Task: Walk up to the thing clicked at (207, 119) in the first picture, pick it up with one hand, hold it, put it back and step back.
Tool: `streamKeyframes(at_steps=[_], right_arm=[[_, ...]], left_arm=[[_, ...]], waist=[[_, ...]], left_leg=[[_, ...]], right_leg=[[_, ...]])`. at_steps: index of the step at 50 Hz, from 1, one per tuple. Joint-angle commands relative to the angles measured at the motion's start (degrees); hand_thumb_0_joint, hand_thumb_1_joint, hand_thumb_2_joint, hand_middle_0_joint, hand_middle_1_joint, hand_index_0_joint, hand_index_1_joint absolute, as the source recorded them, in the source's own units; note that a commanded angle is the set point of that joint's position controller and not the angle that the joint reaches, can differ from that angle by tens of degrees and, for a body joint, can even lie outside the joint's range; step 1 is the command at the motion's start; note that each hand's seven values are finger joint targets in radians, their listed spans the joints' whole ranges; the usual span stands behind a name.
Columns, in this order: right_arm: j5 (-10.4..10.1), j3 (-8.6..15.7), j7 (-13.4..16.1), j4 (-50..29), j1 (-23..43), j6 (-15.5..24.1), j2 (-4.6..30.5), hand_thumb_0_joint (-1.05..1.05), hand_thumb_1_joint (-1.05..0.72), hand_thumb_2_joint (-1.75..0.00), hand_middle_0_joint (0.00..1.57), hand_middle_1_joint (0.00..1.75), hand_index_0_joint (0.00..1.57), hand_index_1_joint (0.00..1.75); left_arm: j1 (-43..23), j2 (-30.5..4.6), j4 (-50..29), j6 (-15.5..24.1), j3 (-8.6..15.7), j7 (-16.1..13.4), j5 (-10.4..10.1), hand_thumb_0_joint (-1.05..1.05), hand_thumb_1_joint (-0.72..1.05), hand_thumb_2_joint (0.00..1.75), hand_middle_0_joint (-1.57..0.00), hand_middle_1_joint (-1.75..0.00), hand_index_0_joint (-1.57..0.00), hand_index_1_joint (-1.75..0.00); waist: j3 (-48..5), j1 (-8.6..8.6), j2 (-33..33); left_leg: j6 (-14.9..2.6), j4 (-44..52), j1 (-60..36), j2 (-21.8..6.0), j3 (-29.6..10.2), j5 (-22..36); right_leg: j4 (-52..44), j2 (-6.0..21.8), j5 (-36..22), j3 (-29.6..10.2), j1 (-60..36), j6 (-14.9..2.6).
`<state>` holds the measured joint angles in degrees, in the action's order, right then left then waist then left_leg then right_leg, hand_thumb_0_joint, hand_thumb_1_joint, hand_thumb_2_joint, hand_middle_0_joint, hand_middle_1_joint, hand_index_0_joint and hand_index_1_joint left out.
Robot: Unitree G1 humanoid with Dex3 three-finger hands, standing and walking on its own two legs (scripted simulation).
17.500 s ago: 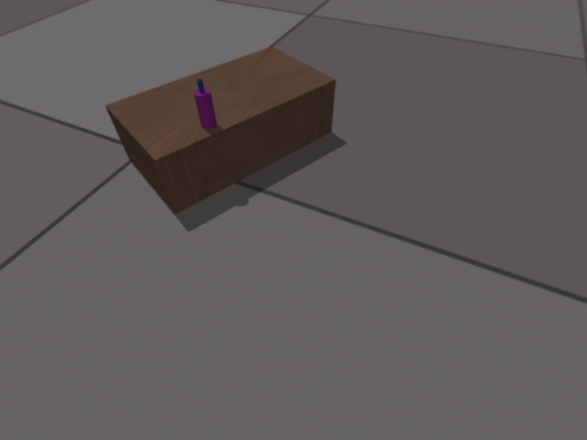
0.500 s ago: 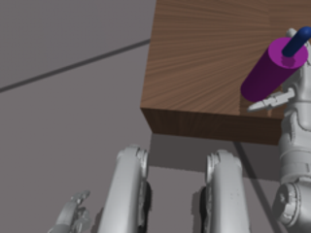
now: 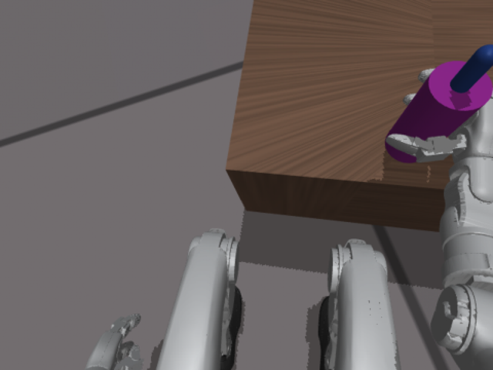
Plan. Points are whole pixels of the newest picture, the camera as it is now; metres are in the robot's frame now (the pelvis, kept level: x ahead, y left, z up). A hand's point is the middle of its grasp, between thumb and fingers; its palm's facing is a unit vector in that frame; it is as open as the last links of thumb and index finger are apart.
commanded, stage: close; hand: right
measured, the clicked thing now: (438, 108) +0.49 -0.21 +0.03
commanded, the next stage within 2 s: settle in 0.04 s
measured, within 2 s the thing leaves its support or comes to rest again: leaves its support in 0.50 s
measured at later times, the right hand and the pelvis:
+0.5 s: hand (429, 122) +0.47 -0.20 +0.01, palm faces +0.13 +0.99 -0.03, open 9.5 cm; pelvis +0.00 +0.00 +0.01, yaw +0 degrees
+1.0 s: hand (464, 83) +0.49 -0.21 +0.08, palm faces +0.14 +0.99 -0.02, open 9.5 cm; pelvis +0.02 +0.00 +0.08, yaw +0 degrees
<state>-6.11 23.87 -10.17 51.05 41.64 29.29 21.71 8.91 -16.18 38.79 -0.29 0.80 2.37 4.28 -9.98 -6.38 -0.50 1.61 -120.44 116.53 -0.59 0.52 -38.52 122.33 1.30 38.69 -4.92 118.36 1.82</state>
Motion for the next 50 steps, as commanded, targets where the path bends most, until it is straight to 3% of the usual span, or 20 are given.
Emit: streamKeyframes(at_steps=[1, 7, 12, 17, 20, 21, 24, 26, 28, 29, 30, 31, 33, 35, 38, 40, 42, 44, 45, 50], right_arm=[[-0.35, 1.39, 0.02, -11.85, 17.41, 4.15, 11.02, 0.0, -0.24, -0.94, 1.23, 1.12, 1.22, 1.12], [-0.83, 1.12, 0.06, -10.75, 14.7, 3.9, 9.29, 0.0, -0.36, -1.1, 1.34, 1.28, 1.34, 1.28], [-0.82, 1.31, 0.46, -14.31, 17.79, 4.17, 10.59, 0.0, -0.37, -1.27, 1.29, 1.37, 1.32, 1.37], [-0.21, 1.13, 1.4, -19.64, 19.98, 3.94, 11.99, 0.0, -0.28, -1.21, 1.3, 1.35, 1.33, 1.35], [-1.04, 0.71, 1.61, -20.14, 18.99, 3.15, 10.21, 0.0, -0.24, -1.19, 1.29, 1.33, 1.32, 1.33], [-1.29, 1.85, 1.89, -23.54, 20.73, 3.34, 12.39, 0.0, -0.24, -1.18, 1.29, 1.33, 1.32, 1.33], [-1.55, 1.39, 2.6, -27.41, 21.42, 2.6, 13.46, 0.0, -0.26, -1.19, 1.29, 1.33, 1.32, 1.33], [-2.0, -0.07, 2.79, -25.61, 18.77, 1.6, 10.41, 0.0, -0.25, -1.18, 1.29, 1.33, 1.32, 1.33], [-1.93, 0.98, 3.45, -26.27, 19.29, 1.25, 12.42, 0.0, -0.28, -1.19, 1.3, 1.33, 1.33, 1.33], [-1.78, -0.12, 3.57, -25.21, 18.62, 1.05, 11.28, 0.0, -0.27, -1.2, 1.3, 1.34, 1.34, 1.34], [-1.97, 0.71, 3.72, -24.76, 19.2, 1.02, 12.04, 0.0, -0.28, -1.19, 1.3, 1.34, 1.33, 1.34], [-1.91, -0.75, 3.55, -22.89, 18.51, 0.77, 10.18, 0.0, -0.28, -1.2, 1.3, 1.34, 1.33, 1.34], [-1.8, 0.8, 3.68, -23.47, 18.01, 0.8, 12.4, 0.0, -0.3, -1.21, 1.31, 1.35, 1.34, 1.35], [-1.99, -0.5, 3.29, -20.22, 16.52, 0.28, 9.53, 0.0, -0.29, -1.21, 1.31, 1.36, 1.35, 1.36], [-1.7, 0.17, 2.79, -21.37, 17.81, 0.29, 11.3, 0.0, -0.29, -1.21, 1.31, 1.35, 1.35, 1.35], [-1.72, -0.4, 2.4, -20.61, 17.03, 0.35, 10.12, 0.0, -0.29, -1.2, 1.31, 1.34, 1.34, 1.35], [-1.97, 1.38, 2.5, -20.26, 15.18, 0.17, 11.27, 0.0, -0.28, -1.22, 1.3, 1.35, 1.33, 1.35], [-1.91, 1.41, 2.3, -22.04, 16.62, 0.38, 11.75, 0.0, -0.27, -1.19, 1.29, 1.33, 1.32, 1.33], [-2.07, 0.25, 1.96, -21.13, 16.3, 0.21, 9.57, 0.0, -0.28, -1.2, 1.29, 1.34, 1.32, 1.34], [-1.85, 1.16, 1.98, -23.99, 17.78, 0.86, 12.07, 0.0, -0.31, -1.22, 1.3, 1.35, 1.33, 1.35]], left_arm=[[7.06, -11.38, -2.98, 1.28, 4.51, -0.8, -0.15, 0.0, 0.9, 0.9, -0.19, -0.29, -0.19, -0.29], [6.89, -11.15, -2.67, 1.36, 4.5, -0.79, -0.25, 0.0, 0.91, 0.89, -0.19, -0.29, -0.19, -0.29], [7.02, -11.24, -3.08, 1.46, 4.81, -0.93, -0.13, 0.0, 0.9, 0.9, -0.21, -0.3, -0.2, -0.3], [6.71, -11.68, -3.38, 1.21, 5.1, -1.19, -0.24, 0.0, 0.9, 0.9, -0.2, -0.3, -0.2, -0.3], [7.03, -11.74, -3.18, 1.27, 5.5, -1.48, -0.36, 0.0, 0.9, 0.9, -0.2, -0.3, -0.2, -0.3], [6.72, -11.76, -3.52, 1.36, 5.35, -1.54, -0.59, 0.0, 0.9, 0.91, -0.2, -0.3, -0.2, -0.3], [6.65, -11.73, -3.99, 1.24, 5.69, -2.13, -0.8, 0.0, 0.9, 0.9, -0.2, -0.29, -0.19, -0.3], [6.39, -11.22, -3.54, 1.55, 5.59, -2.34, -1.07, 0.0, 0.89, 0.91, -0.2, -0.29, -0.19, -0.3], [6.39, -11.21, -3.66, 1.7, 5.49, -2.74, -1.45, 0.0, 0.89, 0.91, -0.2, -0.29, -0.19, -0.3], [6.57, -11.08, -3.37, 1.75, 5.52, -2.89, -1.36, 0.0, 0.9, 0.91, -0.2, -0.29, -0.19, -0.3], [6.57, -10.97, -3.49, 1.75, 5.31, -3.02, -1.47, 0.0, 0.9, 0.9, -0.2, -0.29, -0.19, -0.3], [6.64, -10.84, -3.28, 1.82, 5.39, -2.99, -1.45, 0.0, 0.9, 0.91, -0.2, -0.29, -0.19, -0.3], [6.97, -10.44, -3.59, 1.96, 5.28, -3.17, -1.53, 0.0, 0.89, 0.91, -0.2, -0.29, -0.19, -0.3], [7.12, -10.28, -3.48, 2.06, 5.3, -3.11, -1.55, 0.0, 0.89, 0.91, -0.19, -0.29, -0.19, -0.3], [6.9, -10.72, -3.94, 2.16, 5.25, -3.18, -1.94, 0.0, 0.89, 0.91, -0.2, -0.29, -0.19, -0.3], [6.84, -10.51, -4.26, 2.15, 5.28, -3.03, -1.87, 0.0, 0.89, 0.91, -0.2, -0.29, -0.19, -0.3], [7.06, -10.34, -4.55, 2.17, 5.28, -2.85, -1.92, 0.0, 0.88, 0.91, -0.2, -0.29, -0.19, -0.3], [7.32, -10.64, -4.9, 2.01, 5.4, -2.84, -1.92, 0.0, 0.88, 0.91, -0.2, -0.29, -0.19, -0.3], [7.49, -10.55, -4.59, 2.08, 5.5, -2.88, -1.85, 0.0, 0.88, 0.91, -0.2, -0.29, -0.19, -0.3], [7.41, -10.51, -4.87, 2.05, 5.52, -2.87, -1.73, 0.0, 0.88, 0.91, -0.19, -0.29, -0.19, -0.3]], waist=[[-34.95, 0.07, -5.31], [-34.03, 0.07, -4.49], [-36.78, -0.03, -4.77], [-39.43, 1.03, -8.35], [-39.88, 0.35, -6.77], [-41.42, 1.09, -7.43], [-43.04, 1.11, -7.19], [-40.78, 0.65, -6.65], [-40.36, 1.04, -6.25], [-39.48, 0.63, -6.35], [-38.71, 0.62, -5.3], [-37.28, 0.32, -5.27], [-38.55, 0.89, -4.4], [-36.75, 0.4, -3.71], [-35.73, 0.73, -6.01], [-35.99, 0.79, -6.32], [-36.47, 1.59, -5.59], [-38.57, 1.36, -6.14], [-38.24, 0.53, -6.3], [-39.64, 1.36, -7.06]], left_leg=[[-3.98, 14.03, -20.48, 1.11, 3.14, 8.65], [-3.89, 14.36, -20.57, 1.23, 3.19, 8.87], [-3.61, 14.89, -23.33, 1.07, 2.61, 10.62], [-4.12, 14.77, -22.34, 1.05, 2.93, 9.99], [-3.79, 15.97, -24.5, 0.93, 2.83, 11.65], [-3.88, 16.04, -24.74, 0.9, 2.74, 11.18], [-3.71, 18.54, -28.46, 0.97, 1.93, 11.78], [-3.71, 19.4, -27.93, 0.93, 2.18, 10.85], [-3.73, 20.5, -27.88, 1.08, 1.97, 9.73], [-3.72, 20.93, -28.55, 1.03, 1.8, 10.47], [-3.63, 21.45, -28.81, 1.08, 1.73, 10.17], [-3.69, 21.88, -28.92, 1.01, 1.61, 9.73], [-3.51, 23.21, -31.53, 1.04, 1.11, 11.56], [-3.51, 23.63, -32.42, 0.94, 1.15, 12.24], [-3.98, 24.05, -29.42, 1.06, 1.65, 10.97], [-4.05, 24.36, -30.53, 1.04, 1.81, 11.48], [-4.03, 24.51, -32.23, 0.98, 1.74, 13.98], [-4.08, 24.99, -32.61, 1.08, 1.8, 14.85], [-4.0, 25.06, -32.28, 1.05, 1.93, 16.11], [-4.01, 26.3, -34.54, 1.04, 1.55, 15.92]], right_leg=[[-14.63, -0.7, -5.89, 2.98, -23.03, -3.1], [-14.62, -0.69, -6.04, 3.05, -22.8, -3.14], [-13.91, -0.65, -7.34, 3.4, -23.46, -3.28], [-16.27, -0.61, -7.56, 3.06, -28.21, -2.7], [-16.37, -0.54, -8.83, 2.97, -29.01, -2.91], [-17.03, -0.57, -8.59, 2.89, -29.79, -2.83], [-17.97, -0.47, -8.57, 3.47, -31.25, -3.14], [-19.62, -0.52, -7.6, 3.14, -31.42, -3.09], [-20.32, -0.48, -6.54, 3.05, -31.7, -3.22], [-20.51, -0.42, -7.13, 3.22, -31.79, -3.19], [-20.74, -0.44, -6.76, 3.09, -31.06, -3.34], [-21.15, -0.54, -6.22, 3.11, -30.17, -3.35], [-21.38, -0.37, -7.91, 3.43, -31.3, -3.59], [-22.15, -0.45, -8.51, 3.39, -30.62, -3.6], [-24.28, -0.41, -8.28, 2.76, -33.87, -3.26], [-25.31, -0.43, -8.94, 2.47, -34.79, -3.15], [-25.43, -0.39, -11.71, 2.48, -35.58, -3.21], [-25.94, -0.25, -13.04, 2.41, -38.3, -3.13], [-25.91, -0.25, -14.55, 2.28, -39.62, -3.08], [-27.21, -0.37, -14.35, 2.37, -40.48, -3.05]])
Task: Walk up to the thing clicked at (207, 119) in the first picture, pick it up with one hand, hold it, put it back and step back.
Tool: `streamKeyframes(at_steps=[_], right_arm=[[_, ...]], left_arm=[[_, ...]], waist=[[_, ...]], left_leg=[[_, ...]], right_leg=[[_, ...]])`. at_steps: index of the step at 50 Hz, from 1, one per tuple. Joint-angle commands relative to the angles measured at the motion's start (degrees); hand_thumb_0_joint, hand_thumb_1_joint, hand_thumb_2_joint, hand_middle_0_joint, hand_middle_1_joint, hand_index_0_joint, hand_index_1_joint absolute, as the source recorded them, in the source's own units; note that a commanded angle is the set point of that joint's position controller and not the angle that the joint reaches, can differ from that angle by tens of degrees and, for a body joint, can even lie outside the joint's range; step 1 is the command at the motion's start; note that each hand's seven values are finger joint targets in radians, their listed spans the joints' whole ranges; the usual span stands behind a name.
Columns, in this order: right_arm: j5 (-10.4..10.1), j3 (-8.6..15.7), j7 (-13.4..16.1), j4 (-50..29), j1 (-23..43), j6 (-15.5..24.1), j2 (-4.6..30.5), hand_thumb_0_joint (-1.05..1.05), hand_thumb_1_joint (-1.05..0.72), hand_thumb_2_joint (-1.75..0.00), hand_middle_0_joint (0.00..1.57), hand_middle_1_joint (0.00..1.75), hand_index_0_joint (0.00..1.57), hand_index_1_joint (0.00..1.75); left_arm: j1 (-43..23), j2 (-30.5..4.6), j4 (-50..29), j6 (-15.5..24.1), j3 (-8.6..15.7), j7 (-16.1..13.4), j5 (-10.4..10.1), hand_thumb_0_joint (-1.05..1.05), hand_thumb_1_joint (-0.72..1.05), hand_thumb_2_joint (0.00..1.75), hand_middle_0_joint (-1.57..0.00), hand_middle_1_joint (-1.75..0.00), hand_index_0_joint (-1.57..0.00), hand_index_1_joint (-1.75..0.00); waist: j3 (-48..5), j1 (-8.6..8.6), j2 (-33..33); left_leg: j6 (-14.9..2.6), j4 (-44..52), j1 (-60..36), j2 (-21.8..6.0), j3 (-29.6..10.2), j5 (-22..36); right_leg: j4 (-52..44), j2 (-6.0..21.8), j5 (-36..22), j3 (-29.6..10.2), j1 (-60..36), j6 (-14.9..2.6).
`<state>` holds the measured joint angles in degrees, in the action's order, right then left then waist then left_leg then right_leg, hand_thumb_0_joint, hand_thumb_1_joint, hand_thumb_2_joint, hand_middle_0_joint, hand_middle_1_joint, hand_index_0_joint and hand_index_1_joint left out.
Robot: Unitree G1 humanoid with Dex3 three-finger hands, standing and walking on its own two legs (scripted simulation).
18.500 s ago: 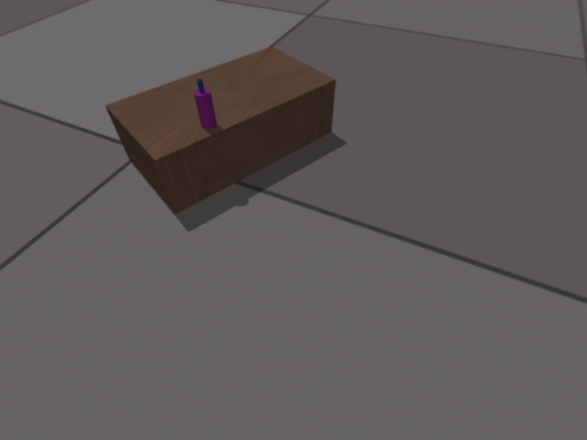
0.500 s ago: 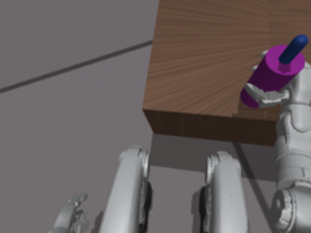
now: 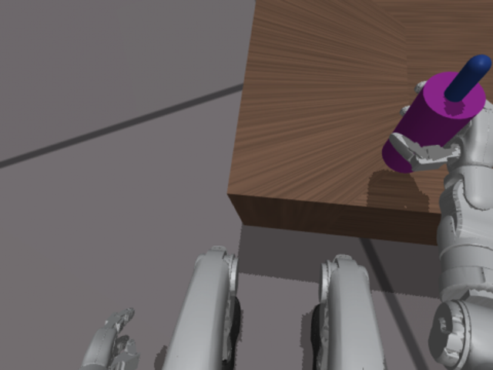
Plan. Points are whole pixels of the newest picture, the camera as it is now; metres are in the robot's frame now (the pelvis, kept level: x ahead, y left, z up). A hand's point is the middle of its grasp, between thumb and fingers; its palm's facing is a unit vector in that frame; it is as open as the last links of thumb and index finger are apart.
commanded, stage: settle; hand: right
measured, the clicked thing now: (433, 118) +0.48 -0.21 +0.03
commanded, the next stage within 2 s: lift in 0.60 s
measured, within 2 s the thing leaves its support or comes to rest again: neither
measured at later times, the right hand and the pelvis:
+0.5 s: hand (438, 118) +0.47 -0.21 +0.04, palm faces +0.14 +0.99 -0.02, open 9.5 cm; pelvis +0.01 +0.00 +0.03, yaw +0 degrees
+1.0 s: hand (446, 120) +0.45 -0.20 +0.07, palm faces +0.14 +0.99 -0.02, open 9.5 cm; pelvis +0.01 +0.00 +0.05, yaw -1 degrees
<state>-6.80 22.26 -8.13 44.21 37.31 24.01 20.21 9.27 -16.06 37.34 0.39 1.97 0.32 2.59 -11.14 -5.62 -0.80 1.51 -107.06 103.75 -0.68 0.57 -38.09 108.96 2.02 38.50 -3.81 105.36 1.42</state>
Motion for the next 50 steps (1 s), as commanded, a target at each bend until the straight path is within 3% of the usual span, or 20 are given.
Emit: streamKeyframes(at_steps=[1, 3, 7, 9, 10, 11, 15, 18, 21, 25, 29, 31, 34, 36, 38, 40, 41, 47, 48, 50], right_arm=[[-1.32, 2.27, -0.09, -16.56, 21.72, 6.13, 12.11, 0.0, -0.32, -1.23, 1.29, 1.36, 1.32, 1.36], [-1.46, 1.47, -0.24, -15.33, 21.61, 6.01, 10.96, 0.0, -0.31, -1.23, 1.29, 1.36, 1.32, 1.36], [-1.08, 3.02, 0.24, -17.74, 22.89, 6.62, 14.04, 0.0, -0.33, -1.24, 1.28, 1.35, 1.31, 1.35], [-1.45, 2.03, 0.11, -15.62, 21.2, 6.41, 11.67, 0.0, -0.33, -1.25, 1.27, 1.35, 1.3, 1.36], [-1.35, 2.97, 0.36, -16.34, 21.35, 6.44, 13.07, 0.0, -0.33, -1.25, 1.25, 1.35, 1.29, 1.36], [-1.3, 1.63, 0.03, -14.55, 20.02, 6.19, 11.02, 0.0, -0.33, -1.26, 1.25, 1.36, 1.29, 1.36], [-1.32, 2.59, 0.27, -16.55, 21.19, 6.61, 12.92, 0.0, -0.37, -1.27, 1.27, 1.37, 1.3, 1.37], [-1.47, 1.8, 0.01, -13.84, 18.95, 6.65, 10.82, 0.0, -0.36, -1.28, 1.27, 1.38, 1.3, 1.38], [-1.34, 2.62, 0.02, -15.88, 19.74, 7.2, 12.64, 0.0, -0.38, -1.3, 1.27, 1.39, 1.3, 1.39], [-1.5, 1.06, -0.52, -15.31, 19.74, 7.23, 10.44, 0.0, -0.37, -1.29, 1.26, 1.38, 1.29, 1.38], [-1.26, 2.63, -0.34, -16.86, 19.48, 7.63, 12.48, 0.0, -0.38, -1.29, 1.25, 1.38, 1.28, 1.38], [-1.53, 1.31, -0.71, -14.92, 17.84, 7.45, 9.84, 0.0, -0.38, -1.28, 1.23, 1.36, 1.26, 1.36], [-1.66, 2.45, -0.88, -15.91, 17.94, 7.64, 11.61, 0.0, -0.41, -1.32, 1.24, 1.39, 1.27, 1.39], [-2.05, 0.55, -1.24, -14.85, 17.15, 7.55, 8.84, 0.0, -0.33, -1.26, 1.28, 1.37, 1.3, 1.37], [-2.15, 2.57, -0.41, -18.73, 19.12, 7.82, 12.1, 0.0, -0.36, -1.26, 1.27, 1.36, 1.29, 1.36], [-2.34, 1.44, -0.18, -17.51, 17.0, 7.44, 9.49, 0.0, -0.38, -1.25, 1.28, 1.36, 1.29, 1.36], [-2.32, 1.83, 0.05, -19.39, 17.08, 7.41, 10.71, 0.0, -0.39, -1.27, 1.29, 1.37, 1.31, 1.37], [-2.58, -0.37, 1.04, -23.14, 14.37, 6.44, 8.65, 0.0, -0.39, -1.28, 1.31, 1.39, 1.32, 1.39], [-2.48, 0.86, 1.53, -23.93, 13.8, 6.41, 10.16, 0.0, -0.41, -1.28, 1.32, 1.4, 1.34, 1.4], [-2.36, -0.79, 1.81, -23.67, 11.28, 5.65, 8.52, 0.0, -0.39, -1.28, 1.32, 1.39, 1.33, 1.39]], left_arm=[[7.26, -10.39, -3.23, 1.45, 4.35, -0.81, 0.05, 0.0, 0.88, 0.9, -0.19, -0.29, -0.19, -0.3], [7.54, -10.63, -2.74, 1.63, 4.47, -0.92, 0.08, 0.0, 0.88, 0.91, -0.19, -0.29, -0.19, -0.3], [6.96, -10.4, -3.19, 1.72, 4.26, -0.96, 0.05, 0.0, 0.89, 0.9, -0.19, -0.29, -0.19, -0.3], [6.63, -10.17, -3.23, 1.82, 4.12, -0.98, -0.11, 0.0, 0.89, 0.9, -0.19, -0.29, -0.19, -0.3], [6.72, -10.12, -3.5, 1.84, 4.18, -0.99, -0.17, 0.0, 0.89, 0.9, -0.19, -0.29, -0.19, -0.3], [6.67, -10.2, -3.06, 2.0, 4.14, -0.97, -0.21, 0.0, 0.89, 0.91, -0.19, -0.29, -0.19, -0.3], [6.95, -10.13, -3.18, 1.99, 4.22, -1.05, -0.02, 0.0, 0.88, 0.91, -0.19, -0.29, -0.19, -0.3], [6.92, -9.57, -2.9, 2.12, 3.99, -1.03, -0.13, 0.0, 0.89, 0.9, -0.19, -0.29, -0.19, -0.3], [6.91, -9.9, -3.1, 2.05, 4.0, -0.97, -0.12, 0.0, 0.89, 0.9, -0.19, -0.29, -0.19, -0.3], [6.76, -9.51, -2.86, 2.05, 4.05, -0.89, 0.0, 0.0, 0.89, 0.9, -0.19, -0.29, -0.19, -0.3], [6.85, -9.98, -3.07, 1.94, 4.03, -0.69, 0.06, 0.0, 0.89, 0.9, -0.19, -0.29, -0.19, -0.3], [6.43, -9.77, -3.19, 1.96, 4.04, -0.53, 0.03, 0.0, 0.89, 0.9, -0.19, -0.29, -0.19, -0.3], [6.28, -9.7, -3.49, 2.1, 4.0, -0.65, -0.14, 0.0, 0.9, 0.9, -0.19, -0.29, -0.19, -0.29], [5.5, -9.73, -3.58, 2.31, 4.04, -0.64, -0.13, 0.0, 0.91, 0.89, -0.21, -0.31, -0.22, -0.3], [5.67, -9.66, -4.02, 2.37, 4.08, -0.82, -0.36, 0.0, 0.91, 0.89, -0.21, -0.31, -0.22, -0.3], [5.52, -9.43, -4.24, 2.56, 4.03, -0.86, -0.39, 0.0, 0.92, 0.88, -0.21, -0.31, -0.22, -0.3], [5.25, -9.66, -4.29, 2.56, 4.15, -0.94, -0.52, 0.0, 0.91, 0.89, -0.21, -0.31, -0.22, -0.3], [5.59, -9.28, -4.04, 2.74, 4.13, -1.56, -0.88, 0.0, 0.91, 0.89, -0.21, -0.31, -0.21, -0.3], [6.07, -9.21, -3.82, 2.71, 4.11, -1.6, -0.84, 0.0, 0.91, 0.89, -0.21, -0.31, -0.21, -0.3], [6.08, -8.88, -3.97, 2.65, 4.14, -1.69, -0.97, 0.0, 0.9, 0.89, -0.2, -0.31, -0.21, -0.3]], waist=[[-38.86, 0.21, -6.39], [-37.76, -0.53, -6.28], [-37.99, 0.65, -6.99], [-36.11, 0.24, -5.86], [-36.85, 0.48, -5.21], [-35.6, 0.19, -5.91], [-37.63, 0.48, -6.02], [-35.49, -0.04, -4.9], [-36.38, 0.8, -6.34], [-36.06, -0.32, -6.32], [-36.68, 1.08, -8.03], [-35.65, 0.44, -6.95], [-35.89, 0.96, -6.43], [-34.74, 0.42, -6.21], [-36.77, 1.2, -5.73], [-35.9, 1.02, -4.57], [-36.11, 1.57, -5.32], [-37.17, 1.34, -4.92], [-38.04, 2.08, -5.84], [-36.95, 1.56, -4.5]], left_leg=[[-3.79, 13.31, -21.86, 1.18, 1.45, 16.3], [-3.72, 13.9, -22.01, 1.14, 1.5, 16.1], [-3.85, 15.06, -22.8, 1.28, 1.26, 14.64], [-3.67, 16.09, -23.7, 1.16, 1.27, 13.93], [-3.74, 16.24, -24.53, 1.19, 1.36, 13.66], [-3.81, 16.01, -23.02, 1.17, 1.55, 13.46], [-3.75, 16.67, -25.63, 1.23, 1.29, 16.0], [-3.59, 17.24, -25.76, 1.2, 1.35, 16.58], [-3.9, 17.46, -25.41, 1.3, 1.41, 16.0], [-3.73, 17.94, -25.94, 1.31, 1.39, 17.45], [-4.04, 17.27, -24.33, 1.31, 1.67, 17.85], [-3.97, 17.61, -24.8, 1.3, 1.88, 17.39], [-3.96, 18.19, -25.36, 1.33, 1.59, 16.05], [-3.88, 18.89, -25.78, 1.19, 1.53, 14.73], [-3.72, 19.93, -28.06, 1.18, 1.13, 14.26], [-3.66, 20.54, -28.51, 1.24, 1.33, 13.2], [-3.75, 20.96, -28.32, 1.29, 1.26, 13.03], [-3.44, 23.55, -32.82, 1.27, 0.96, 16.3], [-3.55, 23.24, -33.14, 1.28, 1.04, 18.61], [-3.26, 25.01, -35.43, 1.44, 0.83, 20.3]], right_leg=[[-13.66, -1.02, -15.0, 1.35, -28.53, -2.75], [-14.13, -1.13, -14.57, 1.19, -28.42, -2.71], [-15.63, -1.13, -13.04, 1.36, -29.04, -2.76], [-16.28, -1.23, -11.79, 1.46, -28.56, -2.87], [-16.77, -1.19, -11.44, 1.32, -28.17, -2.84], [-17.1, -1.22, -11.7, 1.17, -28.87, -2.65], [-17.17, -1.16, -14.29, 1.28, -30.41, -2.77], [-17.29, -1.2, -14.59, 1.3, -29.7, -2.9], [-18.51, -1.23, -14.73, 1.14, -31.56, -2.65], [-18.31, -1.23, -16.21, 1.22, -32.48, -2.69], [-19.05, -1.03, -18.85, 0.6, -35.42, -2.26], [-19.46, -1.08, -17.96, 0.47, -35.13, -2.3], [-19.7, -1.13, -15.45, 0.77, -33.97, -2.49], [-20.29, -1.23, -13.29, 0.74, -33.38, -2.54], [-20.48, -1.41, -12.13, 1.35, -33.03, -2.74], [-21.49, -1.43, -10.87, 1.25, -32.73, -2.72], [-21.93, -1.38, -10.76, 1.2, -33.91, -2.67], [-23.5, -1.47, -13.88, 1.77, -37.27, -2.7], [-23.67, -1.34, -16.91, 1.68, -39.1, -2.55], [-24.21, -1.23, -18.07, 2.04, -39.84, -2.81]])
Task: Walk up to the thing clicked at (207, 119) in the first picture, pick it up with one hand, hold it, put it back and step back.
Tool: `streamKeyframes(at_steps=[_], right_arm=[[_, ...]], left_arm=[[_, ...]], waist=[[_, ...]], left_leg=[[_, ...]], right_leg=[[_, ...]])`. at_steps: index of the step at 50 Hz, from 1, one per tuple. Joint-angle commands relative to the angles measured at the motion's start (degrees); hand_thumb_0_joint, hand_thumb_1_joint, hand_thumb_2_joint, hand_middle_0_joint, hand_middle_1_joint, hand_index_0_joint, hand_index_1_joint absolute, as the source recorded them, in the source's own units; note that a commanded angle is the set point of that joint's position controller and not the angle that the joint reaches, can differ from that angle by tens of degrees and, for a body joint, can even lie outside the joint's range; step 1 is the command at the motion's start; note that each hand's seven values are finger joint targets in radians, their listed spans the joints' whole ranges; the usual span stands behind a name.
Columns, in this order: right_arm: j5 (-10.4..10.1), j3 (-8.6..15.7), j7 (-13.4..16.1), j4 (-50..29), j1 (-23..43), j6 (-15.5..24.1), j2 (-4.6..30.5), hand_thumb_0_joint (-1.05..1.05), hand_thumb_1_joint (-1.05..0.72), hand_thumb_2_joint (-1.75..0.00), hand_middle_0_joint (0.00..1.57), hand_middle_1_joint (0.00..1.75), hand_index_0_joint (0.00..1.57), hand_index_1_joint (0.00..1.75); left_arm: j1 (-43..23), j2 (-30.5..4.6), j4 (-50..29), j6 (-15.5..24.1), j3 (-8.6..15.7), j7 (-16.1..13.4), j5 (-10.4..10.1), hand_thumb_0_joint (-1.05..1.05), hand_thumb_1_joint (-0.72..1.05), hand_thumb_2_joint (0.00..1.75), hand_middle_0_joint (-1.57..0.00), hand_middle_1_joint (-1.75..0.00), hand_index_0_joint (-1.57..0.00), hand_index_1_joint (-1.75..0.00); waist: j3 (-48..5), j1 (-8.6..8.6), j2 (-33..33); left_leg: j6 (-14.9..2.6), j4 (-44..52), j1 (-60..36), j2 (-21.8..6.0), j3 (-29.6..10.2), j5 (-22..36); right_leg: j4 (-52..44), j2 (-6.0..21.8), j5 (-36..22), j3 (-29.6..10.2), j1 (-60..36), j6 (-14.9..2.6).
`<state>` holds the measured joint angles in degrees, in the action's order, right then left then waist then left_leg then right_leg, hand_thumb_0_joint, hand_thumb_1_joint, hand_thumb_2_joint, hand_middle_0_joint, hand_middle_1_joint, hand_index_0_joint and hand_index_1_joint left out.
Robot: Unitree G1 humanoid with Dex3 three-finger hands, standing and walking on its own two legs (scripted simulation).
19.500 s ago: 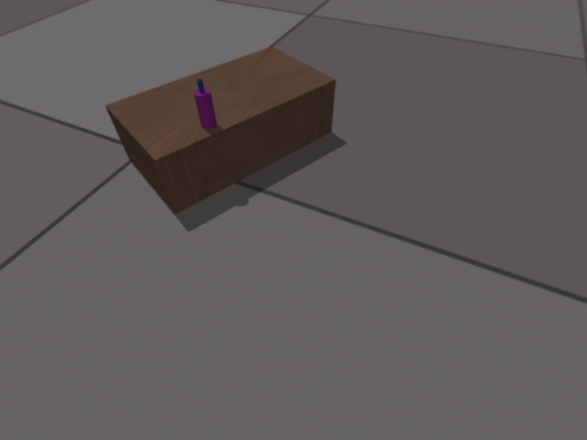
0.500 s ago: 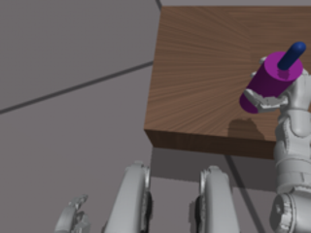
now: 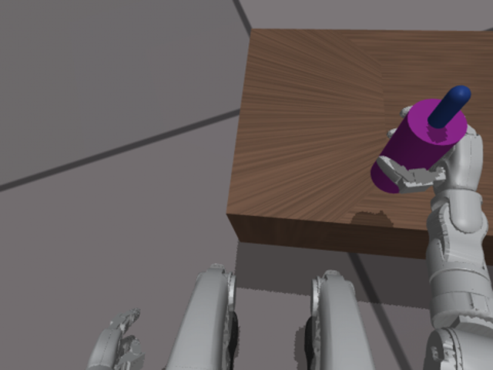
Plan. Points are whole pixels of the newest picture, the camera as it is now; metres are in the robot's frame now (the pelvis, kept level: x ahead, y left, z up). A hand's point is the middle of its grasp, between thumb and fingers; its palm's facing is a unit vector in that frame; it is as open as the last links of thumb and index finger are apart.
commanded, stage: lift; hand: right
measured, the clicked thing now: (418, 142) +0.45 -0.20 +0.04
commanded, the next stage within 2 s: hold in 1.46 s
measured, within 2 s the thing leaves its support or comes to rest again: neither
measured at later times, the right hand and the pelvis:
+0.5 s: hand (458, 138) +0.40 -0.19 +0.13, palm faces +0.15 +0.99 -0.03, open 9.5 cm; pelvis +0.01 -0.01 +0.10, yaw -1 degrees
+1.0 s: hand (482, 111) +0.39 -0.18 +0.19, palm faces +0.14 +0.99 -0.02, open 9.5 cm; pelvis +0.04 +0.00 +0.16, yaw -1 degrees
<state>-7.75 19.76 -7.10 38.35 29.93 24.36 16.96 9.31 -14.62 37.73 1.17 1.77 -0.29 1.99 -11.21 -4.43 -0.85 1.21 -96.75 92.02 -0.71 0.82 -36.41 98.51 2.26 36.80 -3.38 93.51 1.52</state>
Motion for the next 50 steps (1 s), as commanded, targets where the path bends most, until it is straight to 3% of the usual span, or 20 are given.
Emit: streamKeyframes(at_steps=[1, 6, 9, 10, 11, 19, 22, 24, 25, 30, 33, 34, 35, 37, 38, 39, 42, 44, 46, 50], right_arm=[[-1.46, 1.08, 0.87, -18.29, 18.46, 5.03, 10.59, 0.0, -0.41, -1.28, 1.33, 1.4, 1.34, 1.4], [-1.64, -0.54, 1.81, -19.86, 13.52, 3.95, 8.0, 0.0, -0.4, -1.28, 1.32, 1.39, 1.34, 1.39], [-1.46, 0.22, 2.91, -24.72, 13.04, 3.96, 10.47, 0.0, -0.38, -1.26, 1.3, 1.38, 1.32, 1.38], [-1.34, -2.16, 2.79, -22.14, 10.91, 3.29, 7.04, 0.0, -0.37, -1.26, 1.3, 1.37, 1.31, 1.37], [-1.82, -0.86, 3.35, -25.19, 11.1, 3.34, 8.35, 0.0, -0.37, -1.26, 1.31, 1.38, 1.33, 1.38], [-1.56, -5.6, 5.84, -27.44, 7.13, 1.54, 4.51, 0.0, -0.34, -1.28, 1.3, 1.39, 1.32, 1.39], [-1.71, -5.33, 6.45, -28.85, 7.11, 1.6, 5.76, 0.0, -0.33, -1.3, 1.32, 1.42, 1.35, 1.42], [-1.46, -7.4, 6.14, -25.83, 4.35, 1.09, 2.81, 0.0, -0.34, -1.3, 1.32, 1.42, 1.35, 1.42], [-1.67, -6.48, 6.25, -27.09, 4.01, 1.34, 3.82, 0.0, -0.33, -1.31, 1.33, 1.43, 1.35, 1.43], [-1.64, -6.4, 6.44, -28.11, 2.86, 1.93, 3.88, 0.0, -0.33, -1.31, 1.34, 1.44, 1.36, 1.44], [-1.66, -8.02, 6.34, -26.1, 2.13, 2.03, 1.75, 0.0, -0.36, -1.29, 1.33, 1.42, 1.35, 1.42], [-1.79, -6.53, 6.63, -28.28, 1.82, 2.44, 3.53, 0.0, -0.35, -1.3, 1.33, 1.42, 1.35, 1.42], [-1.7, -6.18, 6.9, -29.6, 3.25, 2.79, 4.51, 0.0, -0.33, -1.3, 1.33, 1.43, 1.35, 1.43], [-1.89, -8.64, 6.46, -24.09, -1.81, 2.51, -0.19, 0.0, -0.34, -1.3, 1.33, 1.42, 1.35, 1.42], [-1.94, -6.31, 6.86, -29.21, 1.72, 3.09, 3.13, 0.0, -0.33, -1.29, 1.32, 1.42, 1.34, 1.42], [-1.55, -6.6, 7.04, -30.42, 2.53, 3.46, 4.3, 0.0, -0.32, -1.29, 1.32, 1.42, 1.34, 1.42], [-1.72, -9.47, 6.57, -25.12, -1.22, 3.04, -0.62, 0.0, -0.32, -1.29, 1.32, 1.42, 1.34, 1.42], [-1.63, -6.33, 6.95, -29.99, 1.68, 3.98, 3.87, 0.0, -0.31, -1.3, 1.32, 1.42, 1.35, 1.42], [-1.45, -8.64, 6.58, -27.14, -1.05, 3.79, 1.07, 0.0, -0.34, -1.28, 1.32, 1.41, 1.34, 1.41], [-1.84, -7.94, 6.77, -27.49, -1.42, 3.88, 1.04, 0.0, -0.31, -1.27, 1.3, 1.4, 1.32, 1.4]], left_arm=[[6.35, -10.34, -4.31, 1.94, 4.41, -1.12, -0.48, 0.0, 0.91, 0.89, -0.2, -0.31, -0.21, -0.3], [5.15, -9.56, -4.53, 2.47, 4.25, -1.16, -0.94, 0.0, 0.91, 0.89, -0.2, -0.31, -0.21, -0.3], [4.52, -9.49, -5.15, 2.49, 4.07, -1.26, -1.16, 0.0, 0.9, 0.89, -0.2, -0.3, -0.21, -0.3], [4.69, -9.22, -4.86, 2.7, 4.2, -1.22, -1.17, 0.0, 0.9, 0.89, -0.2, -0.31, -0.21, -0.3], [3.84, -9.19, -5.56, 2.83, 4.01, -1.2, -1.41, 0.0, 0.9, 0.89, -0.2, -0.3, -0.21, -0.3], [4.73, -8.45, -4.66, 4.14, 3.61, -2.1, -1.99, 0.0, 0.88, 0.9, -0.2, -0.3, -0.2, -0.3], [4.38, -8.34, -4.83, 4.59, 3.33, -2.23, -1.94, 0.0, 0.88, 0.91, -0.2, -0.3, -0.2, -0.3], [4.83, -8.35, -4.27, 4.95, 3.44, -2.23, -1.86, 0.0, 0.88, 0.91, -0.2, -0.3, -0.2, -0.3], [4.56, -8.18, -4.44, 5.03, 3.34, -2.11, -1.8, 0.0, 0.88, 0.91, -0.2, -0.3, -0.2, -0.31], [4.36, -7.77, -5.04, 5.22, 2.97, -1.9, -1.74, 0.0, 0.88, 0.91, -0.2, -0.3, -0.19, -0.3], [4.33, -7.5, -4.58, 5.3, 2.85, -1.91, -1.61, 0.0, 0.88, 0.91, -0.19, -0.3, -0.19, -0.3], [4.37, -7.64, -4.8, 5.31, 2.81, -1.88, -1.62, 0.0, 0.88, 0.91, -0.19, -0.3, -0.19, -0.3], [4.36, -7.29, -5.06, 5.2, 2.59, -1.96, -1.61, 0.0, 0.88, 0.91, -0.19, -0.3, -0.19, -0.3], [4.3, -6.38, -5.07, 5.32, 2.12, -1.77, -1.5, 0.0, 0.88, 0.91, -0.19, -0.3, -0.19, -0.3], [4.43, -7.16, -5.19, 5.29, 2.66, -1.89, -1.5, 0.0, 0.88, 0.91, -0.2, -0.3, -0.19, -0.3], [4.59, -6.87, -5.18, 5.15, 2.48, -1.94, -1.46, 0.0, 0.88, 0.91, -0.19, -0.3, -0.19, -0.3], [4.49, -6.57, -4.87, 5.13, 2.31, -1.81, -1.44, 0.0, 0.89, 0.9, -0.19, -0.3, -0.19, -0.3], [4.67, -7.33, -5.0, 5.01, 2.69, -2.01, -1.55, 0.0, 0.89, 0.9, -0.19, -0.3, -0.19, -0.3], [4.6, -6.85, -4.84, 4.9, 2.4, -2.02, -1.36, 0.0, 0.89, 0.9, -0.19, -0.3, -0.19, -0.3], [4.52, -6.25, -4.97, 4.83, 2.2, -1.98, -1.51, 0.0, 0.9, 0.9, -0.19, -0.3, -0.19, -0.3]], waist=[[-36.02, -0.03, -3.53], [-32.51, 0.48, -2.71], [-32.15, 2.17, -4.66], [-30.7, 0.87, -3.82], [-29.79, 1.92, -3.83], [-23.73, 0.47, -3.05], [-21.44, 1.24, -3.37], [-19.71, 0.43, -2.3], [-20.36, 1.46, -3.21], [-19.29, 2.35, -2.95], [-16.19, 1.14, -2.5], [-16.82, 2.56, -2.96], [-17.76, 2.53, -3.41], [-16.01, 1.51, 0.22], [-17.05, 2.39, -1.89], [-17.86, 2.72, -3.58], [-13.66, 1.47, -1.32], [-15.57, 2.33, -2.95], [-14.59, 1.96, -2.61], [-12.85, 2.25, -1.0]], left_leg=[[-2.92, 15.28, -24.38, 1.45, 0.7, 18.62], [-2.86, 18.85, -27.16, 1.46, 0.67, 17.69], [-3.06, 20.86, -29.88, 1.36, 0.44, 17.8], [-2.98, 21.62, -29.59, 1.39, 0.61, 17.41], [-3.02, 22.77, -30.84, 1.34, 0.66, 15.6], [-2.69, 29.45, -35.83, 1.42, 1.08, 16.28], [-2.72, 32.4, -38.45, 1.54, 0.85, 15.37], [-2.61, 33.34, -39.08, 1.58, 1.27, 16.5], [-2.68, 33.82, -40.56, 1.52, 1.13, 17.2], [-2.58, 37.17, -44.97, 1.7, 1.18, 18.21], [-2.45, 38.83, -46.07, 1.86, 1.49, 18.76], [-2.49, 39.35, -47.14, 1.81, 1.24, 19.09], [-2.44, 40.05, -48.56, 1.74, 1.06, 19.6], [-2.01, 41.2, -50.66, 1.84, 1.17, 20.87], [-2.14, 41.64, -50.94, 1.84, 0.86, 20.97], [-2.19, 42.25, -52.36, 1.64, 0.48, 21.65], [-2.05, 43.63, -52.11, 1.9, 0.88, 21.32], [-2.16, 44.1, -52.62, 1.91, 0.92, 21.9], [-2.09, 44.71, -53.78, 1.91, 0.96, 22.98], [-1.91, 46.43, -56.5, 1.91, 0.93, 23.77]], right_leg=[[-14.55, -1.5, -16.23, 1.48, -28.09, -2.87], [-18.07, -1.5, -15.18, 1.68, -29.99, -2.86], [-20.91, -1.36, -15.42, 1.74, -33.02, -2.59], [-21.59, -1.29, -14.91, 1.51, -33.58, -2.63], [-23.22, -1.33, -12.92, 1.35, -33.53, -2.53], [-30.69, -0.82, -13.29, 0.41, -42.03, -2.09], [-33.07, -0.89, -12.49, 1.01, -43.56, -2.15], [-34.65, -0.8, -13.57, 0.51, -45.05, -2.14], [-35.22, -0.94, -14.62, 0.86, -45.62, -2.06], [-38.77, -0.88, -16.05, 1.17, -49.64, -1.86], [-40.51, -0.97, -16.45, 1.27, -50.72, -1.87], [-41.2, -0.92, -16.81, 1.36, -51.58, -1.71], [-41.56, -0.99, -17.36, 1.63, -52.89, -1.74], [-41.54, -1.11, -18.31, 1.89, -51.71, -2.22], [-42.23, -1.12, -18.5, 2.08, -53.02, -2.04], [-42.72, -1.22, -19.24, 2.45, -54.54, -1.92], [-44.3, -1.09, -18.85, 2.18, -54.39, -2.0], [-45.46, -0.84, -19.84, 1.95, -57.66, -1.7], [-45.9, -0.91, -21.08, 2.17, -58.48, -1.68], [-47.27, -1.0, -21.61, 2.36, -58.12, -1.97]])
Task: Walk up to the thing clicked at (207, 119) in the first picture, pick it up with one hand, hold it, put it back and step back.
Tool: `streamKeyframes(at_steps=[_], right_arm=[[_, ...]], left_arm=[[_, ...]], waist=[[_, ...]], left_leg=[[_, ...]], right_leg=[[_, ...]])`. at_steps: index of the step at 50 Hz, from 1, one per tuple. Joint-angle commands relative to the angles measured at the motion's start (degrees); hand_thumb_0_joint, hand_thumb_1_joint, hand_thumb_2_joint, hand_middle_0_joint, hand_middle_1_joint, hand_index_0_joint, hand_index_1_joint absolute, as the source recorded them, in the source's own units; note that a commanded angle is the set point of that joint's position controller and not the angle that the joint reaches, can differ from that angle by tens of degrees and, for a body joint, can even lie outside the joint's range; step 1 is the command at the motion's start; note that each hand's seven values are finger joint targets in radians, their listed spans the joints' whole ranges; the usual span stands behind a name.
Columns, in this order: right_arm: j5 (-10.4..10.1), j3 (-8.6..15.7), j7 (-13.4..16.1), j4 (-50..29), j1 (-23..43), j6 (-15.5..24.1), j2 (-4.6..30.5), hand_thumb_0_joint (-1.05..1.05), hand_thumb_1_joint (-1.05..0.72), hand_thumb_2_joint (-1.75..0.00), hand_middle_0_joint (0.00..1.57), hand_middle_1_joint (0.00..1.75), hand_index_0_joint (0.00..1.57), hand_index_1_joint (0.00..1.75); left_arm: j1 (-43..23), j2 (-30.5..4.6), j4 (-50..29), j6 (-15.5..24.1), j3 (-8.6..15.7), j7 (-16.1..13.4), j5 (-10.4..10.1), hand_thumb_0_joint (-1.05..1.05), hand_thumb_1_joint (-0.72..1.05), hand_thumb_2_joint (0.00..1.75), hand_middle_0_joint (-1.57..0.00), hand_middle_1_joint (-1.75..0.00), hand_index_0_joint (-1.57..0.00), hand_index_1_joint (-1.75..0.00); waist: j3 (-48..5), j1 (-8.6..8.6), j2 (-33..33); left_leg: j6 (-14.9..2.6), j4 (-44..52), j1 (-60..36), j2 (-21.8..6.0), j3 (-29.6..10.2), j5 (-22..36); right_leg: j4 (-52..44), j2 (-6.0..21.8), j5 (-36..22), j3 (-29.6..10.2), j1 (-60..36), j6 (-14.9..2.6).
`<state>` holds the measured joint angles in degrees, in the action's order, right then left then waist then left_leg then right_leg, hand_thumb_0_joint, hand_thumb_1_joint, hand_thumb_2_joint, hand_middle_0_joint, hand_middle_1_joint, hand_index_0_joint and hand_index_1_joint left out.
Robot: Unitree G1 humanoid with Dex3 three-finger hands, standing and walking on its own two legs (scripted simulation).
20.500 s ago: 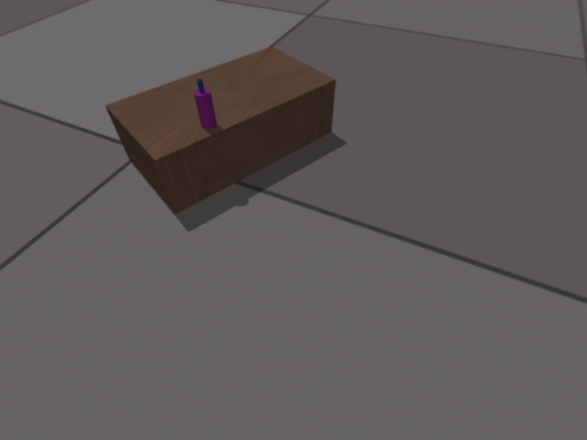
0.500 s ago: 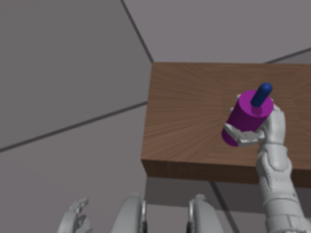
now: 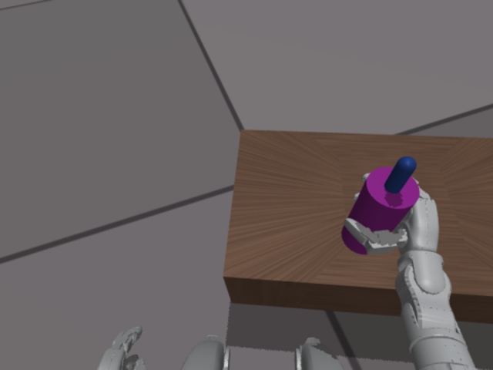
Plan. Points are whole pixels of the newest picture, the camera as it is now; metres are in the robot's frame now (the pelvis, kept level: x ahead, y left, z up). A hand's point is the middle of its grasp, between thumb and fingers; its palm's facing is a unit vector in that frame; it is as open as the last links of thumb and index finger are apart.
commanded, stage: lift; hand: right
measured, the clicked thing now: (380, 205) +0.36 -0.17 +0.06
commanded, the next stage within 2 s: hold in 0.46 s
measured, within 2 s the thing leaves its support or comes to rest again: neither
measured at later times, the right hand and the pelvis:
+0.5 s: hand (378, 208) +0.35 -0.16 +0.06, palm faces +0.13 +0.99 -0.01, open 9.5 cm; pelvis +0.01 +0.00 +0.02, yaw +0 degrees
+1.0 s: hand (384, 208) +0.34 -0.16 +0.08, palm faces +0.12 +0.99 -0.02, open 9.5 cm; pelvis +0.01 +0.00 +0.03, yaw +0 degrees
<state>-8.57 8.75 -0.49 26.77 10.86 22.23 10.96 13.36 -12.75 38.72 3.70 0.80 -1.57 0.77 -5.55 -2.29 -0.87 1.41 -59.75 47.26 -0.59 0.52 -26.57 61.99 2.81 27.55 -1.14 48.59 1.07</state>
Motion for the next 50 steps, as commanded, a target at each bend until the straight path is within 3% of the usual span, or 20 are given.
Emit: streamKeyframes(at_steps=[1, 2, 3, 6, 12, 13, 15, 18, 26, 27, 30, 32, 35, 36, 37, 40, 42, 44, 47, 50], right_arm=[[-0.96, 3.8, 0.26, -16.84, 17.96, 6.24, 8.01, 0.0, -0.3, -1.27, 1.3, 1.39, 1.32, 1.39], [-0.89, 4.14, 0.41, -17.23, 18.87, 6.42, 8.57, 0.0, -0.31, -1.26, 1.29, 1.38, 1.31, 1.38], [-0.83, 2.31, 0.06, -13.77, 15.37, 6.03, 5.81, 0.0, -0.33, -1.26, 1.31, 1.39, 1.32, 1.39], [-0.75, 2.71, 0.02, -16.49, 16.49, 6.3, 7.13, 0.0, -0.3, -1.27, 1.29, 1.39, 1.31, 1.39], [-1.02, 2.28, -0.22, -15.93, 15.99, 5.96, 6.27, 0.0, -0.33, -1.26, 1.3, 1.39, 1.32, 1.39], [-0.96, 3.41, 0.01, -18.22, 16.96, 6.26, 7.99, 0.0, -0.33, -1.27, 1.3, 1.39, 1.32, 1.39], [-1.06, 2.0, -0.21, -16.84, 14.5, 5.98, 5.86, 0.0, -0.35, -1.26, 1.3, 1.39, 1.32, 1.39], [-0.95, 2.36, -0.07, -17.31, 14.64, 5.89, 6.54, 0.0, -0.31, -1.26, 1.29, 1.38, 1.31, 1.38], [-0.89, 2.34, -0.19, -17.25, 13.79, 6.02, 6.42, 0.0, -0.33, -1.28, 1.3, 1.39, 1.32, 1.39], [-0.97, 1.02, -0.41, -16.53, 13.46, 5.75, 5.12, 0.0, -0.35, -1.29, 1.31, 1.4, 1.33, 1.4], [-1.22, 2.35, -0.09, -19.25, 15.6, 6.03, 6.96, 0.0, -0.3, -1.25, 1.29, 1.38, 1.31, 1.38], [-1.36, 0.83, -0.12, -18.13, 14.26, 5.65, 5.17, 0.0, -0.31, -1.25, 1.29, 1.38, 1.31, 1.38], [-1.34, 2.23, 0.11, -19.27, 14.32, 5.78, 6.89, 0.0, -0.3, -1.25, 1.29, 1.37, 1.31, 1.37], [-1.17, 0.75, -0.21, -15.85, 12.05, 5.24, 4.85, 0.0, -0.31, -1.25, 1.29, 1.38, 1.31, 1.38], [-1.39, 1.62, -0.05, -19.77, 14.39, 5.47, 6.31, 0.0, -0.3, -1.26, 1.3, 1.39, 1.32, 1.39], [-1.13, 0.1, -0.22, -17.75, 11.57, 4.76, 4.72, 0.0, -0.3, -1.26, 1.3, 1.38, 1.31, 1.38], [-1.24, 1.11, -0.06, -19.32, 14.68, 4.85, 6.01, 0.0, -0.3, -1.26, 1.29, 1.38, 1.31, 1.38], [-1.24, 0.6, -0.09, -16.82, 11.29, 4.19, 4.7, 0.0, -0.32, -1.26, 1.31, 1.39, 1.32, 1.39], [-1.23, 1.0, -0.05, -20.48, 13.87, 4.63, 6.12, 0.0, -0.34, -1.26, 1.32, 1.39, 1.33, 1.39], [-1.29, 1.18, 0.16, -20.2, 12.33, 4.52, 5.99, 0.0, -0.34, -1.26, 1.31, 1.39, 1.33, 1.39]], left_arm=[[0.8, -8.21, -5.92, 2.21, 3.35, -0.68, -0.26, 0.0, 0.9, 0.9, -0.19, -0.3, -0.19, -0.3], [0.46, -7.88, -6.1, 2.03, 3.16, -0.72, -0.35, 0.0, 0.9, 0.9, -0.19, -0.3, -0.19, -0.3], [0.5, -7.67, -6.22, 2.06, 2.91, -0.7, -0.39, 0.0, 0.9, 0.9, -0.19, -0.3, -0.19, -0.3], [1.2, -8.18, -5.69, 1.8, 3.29, -0.87, -0.34, 0.0, 0.9, 0.9, -0.19, -0.3, -0.19, -0.3], [-0.22, -7.93, -6.06, 1.62, 3.17, -0.77, -0.43, 0.0, 0.9, 0.89, -0.19, -0.3, -0.19, -0.3], [-0.03, -7.97, -6.13, 1.46, 3.2, -0.79, -0.44, 0.0, 0.9, 0.89, -0.19, -0.3, -0.19, -0.3], [0.22, -7.95, -5.99, 1.39, 3.31, -1.01, -0.46, 0.0, 0.9, 0.9, -0.19, -0.3, -0.19, -0.3], [0.67, -8.06, -5.63, 1.26, 3.44, -1.1, -0.46, 0.0, 0.9, 0.89, -0.19, -0.3, -0.19, -0.3], [-1.01, -7.89, -6.48, 1.18, 3.12, -0.96, -0.48, 0.0, 0.9, 0.9, -0.19, -0.31, -0.2, -0.3], [-1.13, -7.8, -6.51, 1.2, 3.07, -1.06, -0.58, 0.0, 0.9, 0.9, -0.19, -0.31, -0.2, -0.3], [-1.23, -8.03, -6.47, 1.35, 3.09, -1.12, -0.54, 0.0, 0.9, 0.9, -0.2, -0.31, -0.2, -0.31], [-1.5, -8.12, -6.16, 1.47, 3.22, -1.1, -0.62, 0.0, 0.91, 0.9, -0.2, -0.31, -0.2, -0.31], [-0.98, -8.29, -5.86, 1.34, 3.37, -1.3, -0.62, 0.0, 0.9, 0.9, -0.2, -0.31, -0.2, -0.31], [-1.37, -7.56, -6.01, 1.38, 2.94, -1.31, -0.62, 0.0, 0.89, 0.9, -0.2, -0.31, -0.2, -0.31], [-1.22, -8.08, -6.08, 1.37, 3.35, -1.27, -0.64, 0.0, 0.89, 0.91, -0.2, -0.31, -0.2, -0.31], [-0.52, -7.89, -5.98, 1.14, 3.13, -1.3, -0.69, 0.0, 0.89, 0.91, -0.2, -0.31, -0.2, -0.31], [-0.34, -7.87, -5.7, 1.06, 3.26, -1.34, -0.7, 0.0, 0.9, 0.9, -0.2, -0.31, -0.2, -0.31], [-1.19, -7.5, -6.14, 1.17, 2.9, -1.28, -0.81, 0.0, 0.9, 0.91, -0.2, -0.31, -0.2, -0.31], [-1.49, -8.18, -6.16, 1.19, 3.25, -1.14, -0.75, 0.0, 0.89, 0.9, -0.2, -0.31, -0.2, -0.31], [-1.61, -7.7, -6.34, 1.12, 3.19, -1.22, -0.82, 0.0, 0.9, 0.9, -0.2, -0.31, -0.2, -0.31]], waist=[[-20.08, 0.46, -0.72], [-19.68, 0.24, -0.74], [-18.86, -0.04, 1.18], [-20.08, 0.09, -0.67], [-16.6, 0.26, -0.85], [-18.04, 0.79, -1.55], [-18.27, 0.33, 0.16], [-18.74, 0.64, -0.04], [-17.33, 1.18, -1.1], [-16.59, 0.37, -0.09], [-16.61, 1.01, -1.3], [-14.66, 0.65, -1.36], [-15.94, 1.05, -0.87], [-14.77, 0.57, 1.22], [-15.38, 0.83, -0.12], [-16.28, 0.96, 0.11], [-15.82, 0.7, -0.6], [-13.88, 0.86, 1.78], [-14.69, 1.38, -2.21], [-14.49, 1.31, -0.01]], left_leg=[[-1.98, 9.86, -13.09, 1.59, 0.73, 14.76], [-1.89, 10.51, -13.95, 1.48, 0.46, 14.76], [-1.8, 10.54, -14.08, 1.54, 0.7, 15.4], [-1.83, 10.58, -15.09, 1.49, 0.69, 19.2], [-1.88, 12.53, -15.24, 1.49, 0.64, 16.3], [-1.83, 12.87, -16.59, 1.35, 0.34, 17.04], [-1.67, 12.75, -17.22, 1.4, 0.6, 19.42], [-1.59, 12.84, -18.23, 1.25, 0.45, 22.05], [-1.84, 14.53, -18.43, 1.37, 0.66, 18.31], [-1.72, 15.04, -18.32, 1.45, 0.72, 18.29], [-1.85, 15.29, -18.9, 1.42, 0.81, 17.62], [-1.92, 15.62, -17.67, 1.63, 1.03, 15.76], [-1.83, 15.99, -19.26, 1.47, 0.89, 17.49], [-1.57, 16.33, -19.67, 1.38, 0.8, 17.98], [-1.72, 16.2, -20.29, 1.33, 0.88, 18.73], [-1.74, 16.0, -21.06, 1.24, 0.93, 21.67], [-1.73, 16.09, -20.76, 1.28, 1.12, 21.81], [-1.58, 16.92, -21.21, 1.19, 0.85, 20.06], [-2.0, 16.94, -20.42, 1.4, 1.28, 18.78], [-1.7, 17.6, -22.25, 1.32, 1.16, 19.31]], right_leg=[[-10.44, -1.72, -12.82, 0.41, -13.69, -1.7], [-10.58, -1.8, -12.45, 0.77, -13.91, -1.82], [-10.89, -1.79, -13.17, 0.61, -14.04, -1.84], [-11.11, -1.74, -17.23, 0.73, -16.84, -1.6], [-13.24, -1.67, -14.51, 0.79, -16.61, -1.65], [-13.12, -1.82, -15.06, 1.04, -17.76, -1.63], [-13.23, -1.69, -17.44, 0.9, -18.97, -1.66], [-13.11, -1.76, -20.25, 1.02, -19.95, -1.69], [-15.71, -1.64, -17.4, 0.79, -21.3, -1.35], [-15.82, -1.62, -17.0, 0.84, -21.24, -1.55], [-16.75, -1.64, -16.56, 0.75, -21.78, -1.33], [-17.55, -1.36, -15.01, 0.47, -21.79, -1.16], [-17.39, -1.44, -16.68, 0.73, -22.71, -1.27], [-17.07, -1.57, -16.67, 0.87, -21.73, -1.58], [-17.34, -1.63, -17.33, 0.97, -22.07, -1.46], [-17.22, -1.67, -21.02, 0.99, -23.51, -1.29], [-17.47, -1.48, -21.66, 0.81, -24.1, -1.12], [-17.74, -1.73, -18.67, 1.12, -22.16, -1.59], [-18.93, -1.41, -18.87, 0.69, -24.53, -0.9], [-18.97, -1.64, -18.26, 0.93, -23.99, -1.26]])
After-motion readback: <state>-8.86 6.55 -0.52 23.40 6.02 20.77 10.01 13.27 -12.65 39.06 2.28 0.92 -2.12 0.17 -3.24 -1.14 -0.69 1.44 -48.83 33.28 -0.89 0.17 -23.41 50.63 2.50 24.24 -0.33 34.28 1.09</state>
